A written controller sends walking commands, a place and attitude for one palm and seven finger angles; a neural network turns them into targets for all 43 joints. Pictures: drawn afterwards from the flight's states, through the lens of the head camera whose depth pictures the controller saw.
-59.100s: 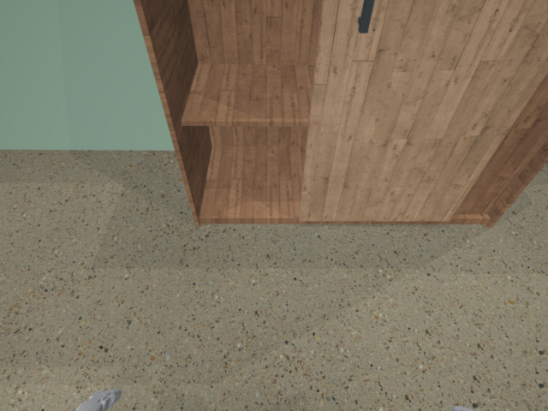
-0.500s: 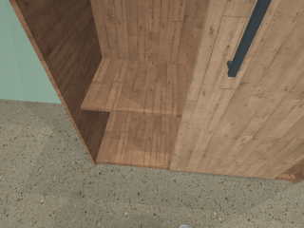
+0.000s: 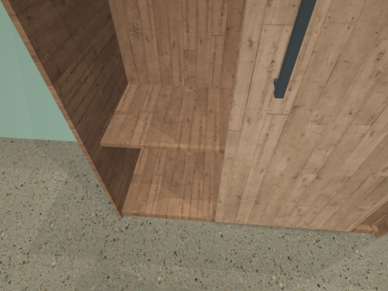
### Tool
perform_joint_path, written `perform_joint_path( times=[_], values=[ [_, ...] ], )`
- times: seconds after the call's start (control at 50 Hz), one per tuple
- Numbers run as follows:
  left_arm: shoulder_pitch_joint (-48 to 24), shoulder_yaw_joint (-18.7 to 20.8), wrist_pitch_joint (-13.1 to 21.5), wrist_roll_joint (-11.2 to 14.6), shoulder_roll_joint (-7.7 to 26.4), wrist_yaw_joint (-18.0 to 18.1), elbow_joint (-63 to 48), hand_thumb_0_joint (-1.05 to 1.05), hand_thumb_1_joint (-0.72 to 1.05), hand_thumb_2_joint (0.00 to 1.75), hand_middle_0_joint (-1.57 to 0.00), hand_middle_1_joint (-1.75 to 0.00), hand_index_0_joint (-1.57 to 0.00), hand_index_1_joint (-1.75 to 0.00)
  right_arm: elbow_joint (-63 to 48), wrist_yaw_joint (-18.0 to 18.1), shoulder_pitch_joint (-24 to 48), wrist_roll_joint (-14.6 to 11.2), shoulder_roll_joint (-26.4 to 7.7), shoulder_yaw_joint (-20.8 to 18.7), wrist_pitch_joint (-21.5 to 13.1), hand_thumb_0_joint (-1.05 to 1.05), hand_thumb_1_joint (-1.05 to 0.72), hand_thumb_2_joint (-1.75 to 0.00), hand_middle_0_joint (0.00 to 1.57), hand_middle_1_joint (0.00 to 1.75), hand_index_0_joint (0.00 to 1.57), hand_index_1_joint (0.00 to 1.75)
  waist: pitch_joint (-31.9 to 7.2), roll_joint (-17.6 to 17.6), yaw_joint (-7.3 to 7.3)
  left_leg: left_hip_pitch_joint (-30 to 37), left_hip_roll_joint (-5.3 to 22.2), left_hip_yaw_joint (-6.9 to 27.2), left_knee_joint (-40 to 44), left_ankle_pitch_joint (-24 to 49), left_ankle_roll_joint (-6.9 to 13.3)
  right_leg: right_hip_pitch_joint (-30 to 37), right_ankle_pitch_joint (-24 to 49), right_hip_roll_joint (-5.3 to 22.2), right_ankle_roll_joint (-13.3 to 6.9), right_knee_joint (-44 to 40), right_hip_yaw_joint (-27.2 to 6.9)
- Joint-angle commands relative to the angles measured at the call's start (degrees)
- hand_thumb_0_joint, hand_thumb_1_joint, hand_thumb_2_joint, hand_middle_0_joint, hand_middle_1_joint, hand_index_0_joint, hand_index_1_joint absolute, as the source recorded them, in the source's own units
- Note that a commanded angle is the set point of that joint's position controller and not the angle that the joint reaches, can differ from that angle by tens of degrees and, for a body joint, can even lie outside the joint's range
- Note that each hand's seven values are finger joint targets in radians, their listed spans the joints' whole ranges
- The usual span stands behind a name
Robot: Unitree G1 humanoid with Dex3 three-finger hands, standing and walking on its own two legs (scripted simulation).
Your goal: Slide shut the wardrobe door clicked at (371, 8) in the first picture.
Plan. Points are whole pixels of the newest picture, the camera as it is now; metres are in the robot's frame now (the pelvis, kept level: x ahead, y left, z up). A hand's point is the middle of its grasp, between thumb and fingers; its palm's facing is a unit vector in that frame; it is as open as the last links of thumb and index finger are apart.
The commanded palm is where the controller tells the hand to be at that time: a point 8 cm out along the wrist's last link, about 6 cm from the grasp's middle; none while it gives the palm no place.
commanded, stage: come to a stop and stand still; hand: right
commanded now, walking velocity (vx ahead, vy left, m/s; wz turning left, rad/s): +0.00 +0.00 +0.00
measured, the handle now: (291, 45) +0.56 -0.17 +0.25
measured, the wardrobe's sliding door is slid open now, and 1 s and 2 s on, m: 0.51 0.51 0.51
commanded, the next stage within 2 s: look again from close up in 1.38 s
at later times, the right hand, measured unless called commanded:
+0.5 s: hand out of the picture -0.05 -0.15 -0.17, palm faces +0.02 +0.99 -0.16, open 7.4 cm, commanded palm none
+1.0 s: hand out of the picture +0.00 -0.12 -0.17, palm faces +0.02 +0.99 -0.15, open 7.4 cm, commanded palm none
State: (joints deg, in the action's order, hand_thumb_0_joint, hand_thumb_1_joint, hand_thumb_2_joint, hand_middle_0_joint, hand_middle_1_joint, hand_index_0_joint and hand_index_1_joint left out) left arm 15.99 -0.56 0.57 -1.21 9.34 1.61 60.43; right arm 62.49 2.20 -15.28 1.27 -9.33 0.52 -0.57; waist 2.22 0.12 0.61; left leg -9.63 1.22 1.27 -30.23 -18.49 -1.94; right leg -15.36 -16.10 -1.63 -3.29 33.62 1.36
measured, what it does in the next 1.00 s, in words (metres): stands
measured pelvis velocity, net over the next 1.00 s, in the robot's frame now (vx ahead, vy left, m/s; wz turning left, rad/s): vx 0.01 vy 0.04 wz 0.01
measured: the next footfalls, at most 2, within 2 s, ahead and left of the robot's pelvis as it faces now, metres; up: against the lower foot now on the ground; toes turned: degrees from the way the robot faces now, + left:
none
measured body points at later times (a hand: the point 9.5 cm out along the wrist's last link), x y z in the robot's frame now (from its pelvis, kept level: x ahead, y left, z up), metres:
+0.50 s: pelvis -0.01 +0.02 +0.01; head -0.01 +0.01 +0.46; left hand +0.00 +0.24 -0.15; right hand -0.05 -0.20 -0.16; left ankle -0.02 +0.15 -0.73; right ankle +0.02 -0.08 -0.73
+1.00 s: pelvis +0.01 +0.04 +0.01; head +0.01 +0.03 +0.46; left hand +0.00 +0.25 -0.15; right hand +0.00 -0.17 -0.16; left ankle -0.02 +0.15 -0.73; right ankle +0.02 -0.08 -0.73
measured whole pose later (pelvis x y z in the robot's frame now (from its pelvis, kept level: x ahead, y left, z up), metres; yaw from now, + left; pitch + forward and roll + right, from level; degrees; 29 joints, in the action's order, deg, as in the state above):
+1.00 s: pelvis +0.01 +0.04 +0.01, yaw +0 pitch +0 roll +0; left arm 17.0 -0.6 0.6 -0.8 7.5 1.5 63.8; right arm 62.2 1.7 -18.5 1.1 -7.9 0.3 -0.8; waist 0.8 -1.4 0.0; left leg -10.3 -0.5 1.0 -28.5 -17.8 0.3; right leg -14.3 -13.8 0.1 -0.3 28.5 0.9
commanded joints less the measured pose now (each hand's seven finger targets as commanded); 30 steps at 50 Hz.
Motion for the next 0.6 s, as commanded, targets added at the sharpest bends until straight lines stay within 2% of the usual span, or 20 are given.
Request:
perform_joint_path(
  times=[0.0, 0.06, 0.08, 0.12, 0.18, 0.22, 0.3, 0.38, 0.44, 0.5, 0.56, 0.58],
  values=[
    [1.4, 1.6, 0.9, 0.2, 7.5, -0.1, -3.8, 0.00, 0.90, 0.90, -0.20, -0.30, -0.20, -0.30, -1.9, 0.2, -5.1, 0.1, -5.0, -0.9, 0.1, 0.00, -0.90, -0.90, 0.20, 0.30, 0.20, 0.30, 4.7, 2.9, -0.95, -4.3, 1.7, 0.5, 3.0, -0.8, 4.0, -4.8, -4.5, 7.7, -0.3, -14.3, -10.8],
    [1.0, 2.0, 0.6, 0.2, 8.2, -0.2, -4.1, 0.00, 0.90, 0.90, -0.20, -0.30, -0.20, -0.30, -2.1, -0.1, -6.2, 0.1, -4.9, -0.8, 0.4, 0.00, -0.90, -0.90, 0.20, 0.30, 0.20, 0.30, 4.8, 2.0, -1.20, -4.6, 1.4, -0.1, 2.4, -1.3, 3.7, -6.0, -13.3, 8.3, -0.6, -18.3, -12.4],
    [0.7, 2.1, 0.7, 0.3, 8.2, -0.3, -4.2, 0.00, 0.90, 0.90, -0.20, -0.30, -0.20, -0.30, -2.3, -0.2, -6.6, 0.2, -5.1, -0.8, 0.3, 0.00, -0.90, -0.90, 0.20, 0.30, 0.20, 0.30, 4.5, 3.4, -1.47, -4.3, 1.5, 0.3, 2.5, -0.8, 3.7, -6.0, -13.3, 8.0, -0.6, -18.5, -11.9],
    [0.7, 2.1, 0.7, 0.3, 8.2, -0.3, -4.1, 0.00, 0.90, 0.90, -0.20, -0.30, -0.20, -0.30, -2.1, -0.2, -7.6, 0.1, -5.0, -0.8, 0.2, 0.00, -0.90, -0.90, 0.20, 0.30, 0.20, 0.30, 3.7, 2.0, -1.51, -4.6, 1.7, 0.7, 3.1, -0.5, 3.8, -5.1, -13.3, 8.0, -0.5, -18.7, -11.6],
    [1.3, 2.0, 0.8, 0.5, 7.7, -0.4, -3.8, 0.00, 0.90, 0.90, -0.20, -0.30, -0.20, -0.30, -2.1, -0.3, -8.4, 0.1, -5.3, -0.8, -0.2, 0.00, -0.90, -0.90, 0.20, 0.30, 0.20, 0.30, 1.6, -0.7, -1.33, -4.5, 2.6, 1.9, 4.9, 0.3, 3.8, -3.0, -9.8, 7.4, -0.5, -16.9, -10.2],
    [1.4, 1.8, 0.9, 0.5, 7.4, -0.4, -3.4, 0.00, 0.90, 0.90, -0.20, -0.30, -0.20, -0.30, -1.9, -0.3, -8.5, 0.1, -5.2, -0.7, -0.4, 0.00, -0.90, -0.90, 0.20, 0.30, 0.20, 0.30, 1.7, -1.8, -0.93, -6.1, 3.1, 3.4, 6.2, 0.1, 3.9, -1.6, -7.1, 6.6, -0.2, -15.5, -8.9],
    [1.7, 1.7, 0.9, 0.6, 7.0, -0.4, -2.4, 0.00, 0.90, 0.90, -0.20, -0.30, -0.20, -0.30, -1.6, -0.2, -9.2, 0.0, -5.1, -0.6, -0.5, 0.00, -0.90, -0.90, 0.20, 0.30, 0.20, 0.30, 2.2, -0.1, -0.94, -6.5, 3.3, 3.5, 6.9, 0.4, 3.7, -1.3, -5.9, 6.6, -0.1, -15.2, -8.4],
    [2.3, 1.5, 1.0, 0.8, 6.4, -0.4, -1.6, 0.00, 0.90, 0.90, -0.20, -0.30, -0.20, -0.30, -1.1, -0.1, -10.0, -0.1, -5.0, -0.5, -0.8, 0.00, -0.90, -0.90, 0.20, 0.30, 0.20, 0.30, 1.4, -1.5, -0.87, -6.0, 3.6, 3.8, 7.4, 2.6, 3.8, -0.1, -1.5, 6.3, 0.1, -13.2, -7.2],
    [2.5, 1.3, 1.0, 0.8, 5.8, -0.3, -1.0, 0.00, 0.90, 0.90, -0.20, -0.30, -0.20, -0.30, -0.9, -0.1, -10.0, -0.2, -4.7, -0.5, -0.8, 0.00, -0.90, -0.90, 0.20, 0.30, 0.20, 0.30, 1.9, -0.8, -0.79, -6.7, 3.7, 4.3, 7.7, 2.3, 3.9, 0.4, -0.1, 6.1, 0.3, -12.8, -6.7],
    [2.6, 1.2, 1.0, 0.9, 5.4, -0.3, -0.4, 0.00, 0.90, 0.90, -0.20, -0.30, -0.20, -0.30, -0.7, 0.0, -9.9, -0.2, -4.6, -0.5, -0.9, 0.00, -0.90, -0.90, 0.20, 0.30, 0.20, 0.30, 2.1, -2.1, -0.84, -6.3, 3.9, 4.6, 8.2, 3.0, 3.9, 0.2, 2.1, 5.8, 0.5, -11.4, -5.9],
    [2.9, 1.1, 1.0, 0.8, 5.0, -0.2, 0.1, 0.00, 0.90, 0.90, -0.20, -0.30, -0.20, -0.30, -0.7, 0.0, -9.7, -0.3, -4.3, -0.6, -0.8, 0.00, -0.90, -0.90, 0.20, 0.30, 0.20, 0.30, 2.6, -0.2, -0.83, -6.8, 3.6, 4.5, 8.1, 2.0, 4.0, 0.3, 1.4, 5.9, 0.7, -11.7, -6.0],
    [3.0, 1.1, 0.9, 0.8, 4.8, -0.2, 0.3, 0.00, 0.90, 0.90, -0.20, -0.30, -0.20, -0.30, -0.7, 0.0, -9.7, -0.2, -4.4, -0.6, -0.8, 0.00, -0.90, -0.90, 0.20, 0.30, 0.20, 0.30, 2.7, -0.8, -0.93, -6.5, 3.6, 4.3, 8.3, 1.6, 4.0, -0.1, 1.1, 5.9, 0.6, -11.7, -6.1]
  ],
)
